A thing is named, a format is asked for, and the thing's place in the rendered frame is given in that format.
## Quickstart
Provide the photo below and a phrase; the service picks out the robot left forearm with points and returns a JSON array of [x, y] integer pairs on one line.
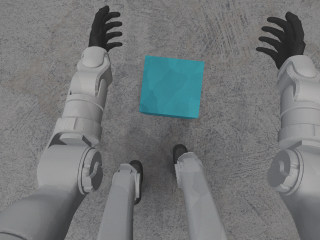
[[80, 124]]

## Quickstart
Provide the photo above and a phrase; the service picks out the right robot hand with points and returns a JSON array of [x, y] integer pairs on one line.
[[292, 39]]

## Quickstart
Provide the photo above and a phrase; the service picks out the robot right forearm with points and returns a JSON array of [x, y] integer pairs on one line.
[[299, 87]]

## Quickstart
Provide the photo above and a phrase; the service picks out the left robot upper arm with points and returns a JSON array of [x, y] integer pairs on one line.
[[66, 174]]

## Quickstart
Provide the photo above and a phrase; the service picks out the right robot foot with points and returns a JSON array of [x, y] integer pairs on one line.
[[178, 150]]

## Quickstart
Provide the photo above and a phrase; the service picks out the carton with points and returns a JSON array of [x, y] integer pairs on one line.
[[171, 87]]

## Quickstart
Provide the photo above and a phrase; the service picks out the left robot hand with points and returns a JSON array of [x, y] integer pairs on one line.
[[98, 35]]

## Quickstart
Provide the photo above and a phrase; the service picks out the right robot upper arm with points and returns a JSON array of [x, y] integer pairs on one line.
[[295, 175]]

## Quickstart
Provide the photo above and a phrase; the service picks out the robot right thigh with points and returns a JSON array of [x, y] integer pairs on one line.
[[203, 218]]

